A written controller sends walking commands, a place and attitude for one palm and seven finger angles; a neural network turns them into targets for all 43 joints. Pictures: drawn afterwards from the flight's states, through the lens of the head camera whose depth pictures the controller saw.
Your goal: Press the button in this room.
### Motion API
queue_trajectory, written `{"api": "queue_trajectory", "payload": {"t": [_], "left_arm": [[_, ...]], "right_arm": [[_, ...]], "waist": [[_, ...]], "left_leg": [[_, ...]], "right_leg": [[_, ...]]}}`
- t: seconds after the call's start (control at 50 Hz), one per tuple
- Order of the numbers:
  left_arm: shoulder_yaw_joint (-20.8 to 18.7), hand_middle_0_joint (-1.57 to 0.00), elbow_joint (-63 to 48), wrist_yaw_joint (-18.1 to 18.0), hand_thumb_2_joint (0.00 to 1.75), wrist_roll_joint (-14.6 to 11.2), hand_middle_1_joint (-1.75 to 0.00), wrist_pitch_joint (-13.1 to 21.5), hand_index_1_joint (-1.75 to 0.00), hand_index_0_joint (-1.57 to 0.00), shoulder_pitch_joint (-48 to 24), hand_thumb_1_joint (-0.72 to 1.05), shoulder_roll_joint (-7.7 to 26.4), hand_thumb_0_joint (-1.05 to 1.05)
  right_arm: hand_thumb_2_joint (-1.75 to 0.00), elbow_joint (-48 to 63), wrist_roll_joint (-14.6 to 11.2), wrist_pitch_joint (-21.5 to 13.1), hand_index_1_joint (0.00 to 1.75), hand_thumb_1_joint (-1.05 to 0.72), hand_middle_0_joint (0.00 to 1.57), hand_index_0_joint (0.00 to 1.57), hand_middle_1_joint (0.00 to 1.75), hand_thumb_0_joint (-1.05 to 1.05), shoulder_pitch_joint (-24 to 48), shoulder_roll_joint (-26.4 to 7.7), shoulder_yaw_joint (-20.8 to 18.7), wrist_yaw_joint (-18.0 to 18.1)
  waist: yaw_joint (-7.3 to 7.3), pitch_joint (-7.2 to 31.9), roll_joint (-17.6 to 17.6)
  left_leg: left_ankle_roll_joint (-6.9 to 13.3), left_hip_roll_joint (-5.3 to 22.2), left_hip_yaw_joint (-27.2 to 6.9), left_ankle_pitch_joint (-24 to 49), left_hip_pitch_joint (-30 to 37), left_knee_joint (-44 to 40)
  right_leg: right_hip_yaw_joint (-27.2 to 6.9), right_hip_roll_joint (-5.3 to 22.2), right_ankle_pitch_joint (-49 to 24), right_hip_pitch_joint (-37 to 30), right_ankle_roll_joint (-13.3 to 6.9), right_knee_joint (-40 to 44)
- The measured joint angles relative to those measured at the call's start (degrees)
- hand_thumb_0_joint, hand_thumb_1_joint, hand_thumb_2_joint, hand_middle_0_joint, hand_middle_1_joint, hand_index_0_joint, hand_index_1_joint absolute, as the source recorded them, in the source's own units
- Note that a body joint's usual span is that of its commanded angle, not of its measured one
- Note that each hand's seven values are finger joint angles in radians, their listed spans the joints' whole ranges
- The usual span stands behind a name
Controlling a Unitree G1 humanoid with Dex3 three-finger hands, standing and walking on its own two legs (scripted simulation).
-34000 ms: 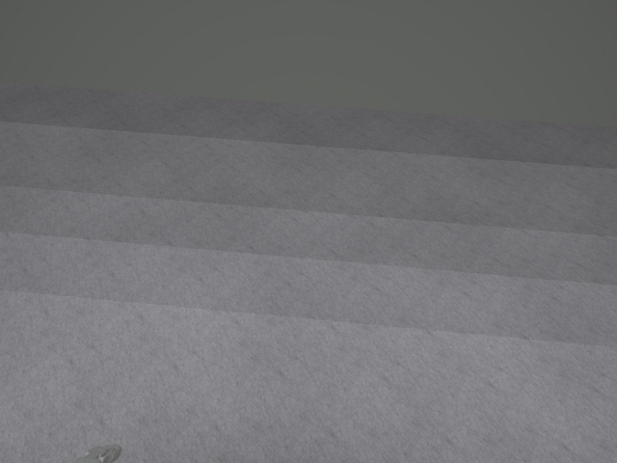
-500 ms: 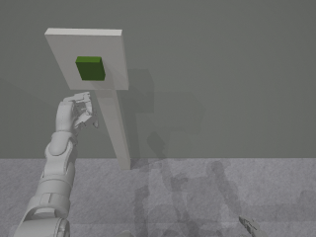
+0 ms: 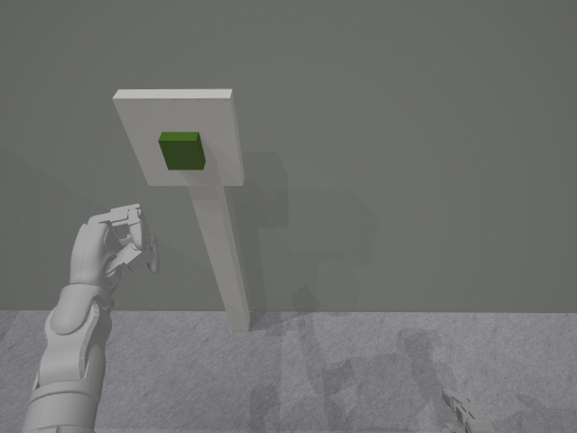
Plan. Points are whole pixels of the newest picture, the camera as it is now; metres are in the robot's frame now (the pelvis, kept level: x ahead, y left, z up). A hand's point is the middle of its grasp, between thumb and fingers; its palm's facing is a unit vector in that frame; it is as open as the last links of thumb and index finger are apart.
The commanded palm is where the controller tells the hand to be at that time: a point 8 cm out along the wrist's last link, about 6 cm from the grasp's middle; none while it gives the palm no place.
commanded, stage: draw the hand back to the body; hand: left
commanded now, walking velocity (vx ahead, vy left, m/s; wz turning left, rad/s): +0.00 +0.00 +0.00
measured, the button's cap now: (183, 150) +0.55 +0.22 +0.10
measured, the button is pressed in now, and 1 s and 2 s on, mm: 0 0 0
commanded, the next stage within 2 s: step back with the hand held close in 1.02 s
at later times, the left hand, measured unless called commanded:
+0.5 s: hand (85, 280) +0.25 +0.23 +0.16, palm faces +0.33 -0.90 -0.30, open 3.1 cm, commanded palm +0.19 +0.28 +0.18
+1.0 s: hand (39, 312) +0.20 +0.24 +0.18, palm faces +0.41 -0.83 -0.37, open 3.1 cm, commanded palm +0.15 +0.28 +0.20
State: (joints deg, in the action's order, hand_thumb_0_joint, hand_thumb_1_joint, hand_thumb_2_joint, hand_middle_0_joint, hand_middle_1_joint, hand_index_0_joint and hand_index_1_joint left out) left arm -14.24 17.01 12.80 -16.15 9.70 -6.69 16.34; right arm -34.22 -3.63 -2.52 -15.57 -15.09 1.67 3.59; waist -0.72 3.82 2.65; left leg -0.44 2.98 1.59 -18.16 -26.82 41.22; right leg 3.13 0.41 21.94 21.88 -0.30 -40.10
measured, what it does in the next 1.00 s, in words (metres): stands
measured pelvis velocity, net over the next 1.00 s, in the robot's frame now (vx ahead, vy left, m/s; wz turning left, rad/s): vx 0.02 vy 0.00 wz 0.00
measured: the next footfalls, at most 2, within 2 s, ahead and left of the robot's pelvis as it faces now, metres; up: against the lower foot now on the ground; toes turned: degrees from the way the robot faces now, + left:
none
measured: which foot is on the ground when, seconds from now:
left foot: down 0.00-1.00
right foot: down 0.00-1.00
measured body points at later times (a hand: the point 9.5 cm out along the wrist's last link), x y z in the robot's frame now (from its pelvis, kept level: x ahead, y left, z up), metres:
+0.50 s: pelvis +0.02 +0.01 +0.03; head +0.01 -0.01 +0.48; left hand +0.22 +0.28 +0.17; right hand +0.22 -0.20 -0.05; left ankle +0.03 +0.13 -0.72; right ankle -0.01 -0.12 -0.72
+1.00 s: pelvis +0.02 +0.00 +0.03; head -0.01 -0.01 +0.48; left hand +0.17 +0.29 +0.20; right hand +0.22 -0.21 -0.05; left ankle +0.03 +0.13 -0.72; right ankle -0.01 -0.12 -0.72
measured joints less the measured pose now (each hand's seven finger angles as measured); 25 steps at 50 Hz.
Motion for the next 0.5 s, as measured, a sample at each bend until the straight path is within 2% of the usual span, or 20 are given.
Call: {"api": "queue_trajectory", "payload": {"t": [0.06, 0.16, 0.26, 0.36, 0.5], "left_arm": [[0.06, -1.30, -3.23, 0.52, 0.90, -0.59, -1.50, -1.71, -1.50, -1.30, 2.44, 0.90, 0.00, 0.02], [2.59, -1.30, -11.52, -9.70, 0.90, 7.00, -1.50, -3.52, -1.50, -1.30, 8.48, 0.90, 1.16, 0.02], [4.21, -1.30, -18.53, -15.60, 0.90, 10.63, -1.50, -4.96, -1.50, -1.30, 14.08, 0.90, 0.64, 0.02], [4.69, -1.30, -25.00, -17.65, 0.90, 12.09, -1.50, -5.64, -1.50, -1.30, 19.10, 0.90, 0.12, 0.02], [3.09, -1.30, -33.17, -18.14, 0.90, 12.62, -1.50, -6.37, -1.50, -1.30, 26.14, 0.90, 0.48, 0.02]], "right_arm": [[-0.90, 0.39, -0.13, -1.13, 0.30, -0.90, 0.21, 0.21, 0.30, 0.01, 1.29, 0.07, 0.32, 0.35], [-0.90, -0.14, 1.01, -2.00, 0.30, -0.90, 0.21, 0.21, 0.30, 0.01, 4.69, 1.08, 0.67, 1.65], [-0.90, -0.22, 2.05, -2.01, 0.30, -0.90, 0.21, 0.21, 0.30, 0.01, 6.26, 1.44, 1.07, 2.04], [-0.90, -0.61, 2.99, -1.82, 0.30, -0.90, 0.21, 0.21, 0.30, 0.01, 6.72, 1.83, 1.39, 1.68], [-0.90, -0.68, 3.80, -0.91, 0.30, -0.90, 0.21, 0.21, 0.30, 0.01, 6.29, 2.76, 1.47, 0.77]], "waist": [[0.52, -0.09, -0.02], [1.40, -2.03, -0.40], [2.57, -3.87, -0.55], [3.48, -4.91, -0.40], [3.80, -5.15, -0.04]], "left_leg": [[0.03, -0.18, -0.02, 0.45, 1.53, -1.08], [0.04, -0.30, 0.54, 2.54, 6.91, -6.29], [0.30, -0.78, 0.86, 4.70, 12.29, -11.88], [0.50, -1.30, 1.19, 5.84, 16.55, -15.74], [0.62, -1.61, 1.61, 5.93, 19.73, -17.93]], "right_leg": [[0.05, 0.13, -0.38, -1.52, 0.05, 1.00], [-0.39, 0.06, -2.69, -6.69, 0.18, 6.27], [-0.52, 0.30, -5.14, -12.16, 0.39, 12.20], [-0.70, 0.66, -6.50, -16.46, 0.69, 16.29], [-1.02, 0.91, -6.89, -19.65, 0.96, 18.79]]}}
